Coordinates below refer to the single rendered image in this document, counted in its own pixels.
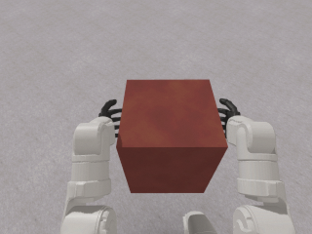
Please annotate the left robot forearm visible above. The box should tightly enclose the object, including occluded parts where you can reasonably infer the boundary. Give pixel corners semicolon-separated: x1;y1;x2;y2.
59;116;116;234

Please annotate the right robot forearm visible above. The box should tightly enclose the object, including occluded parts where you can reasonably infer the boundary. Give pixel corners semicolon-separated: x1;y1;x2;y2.
225;115;296;234

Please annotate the right robot upper arm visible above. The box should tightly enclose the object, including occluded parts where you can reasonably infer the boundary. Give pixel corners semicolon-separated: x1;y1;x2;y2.
232;205;296;234

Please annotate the robot right hand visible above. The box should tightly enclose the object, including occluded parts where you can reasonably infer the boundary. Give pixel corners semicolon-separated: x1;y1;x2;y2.
217;98;241;138

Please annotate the robot left hand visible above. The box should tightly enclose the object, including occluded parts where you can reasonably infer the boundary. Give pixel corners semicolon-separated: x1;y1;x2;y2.
98;99;122;137

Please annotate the left robot upper arm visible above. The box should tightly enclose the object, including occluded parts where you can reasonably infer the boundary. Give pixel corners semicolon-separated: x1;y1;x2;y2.
60;205;118;234

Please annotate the right robot thigh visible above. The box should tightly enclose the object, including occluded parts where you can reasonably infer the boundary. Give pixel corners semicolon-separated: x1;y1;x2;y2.
182;211;218;234

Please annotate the carton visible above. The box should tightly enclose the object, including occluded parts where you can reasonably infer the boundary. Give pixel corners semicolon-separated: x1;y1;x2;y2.
116;79;228;193

